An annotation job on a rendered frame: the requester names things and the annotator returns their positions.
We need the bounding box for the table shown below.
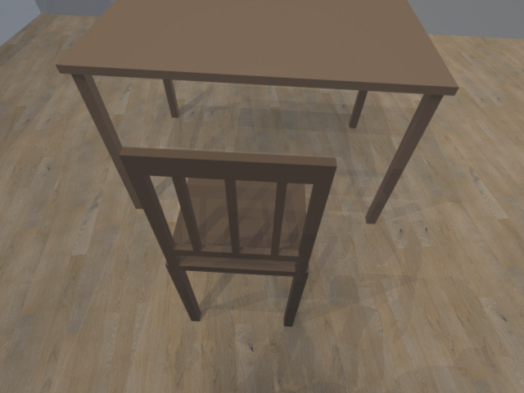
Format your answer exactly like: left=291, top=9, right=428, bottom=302
left=56, top=0, right=459, bottom=224

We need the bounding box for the chair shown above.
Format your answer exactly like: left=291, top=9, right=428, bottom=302
left=119, top=147, right=337, bottom=327

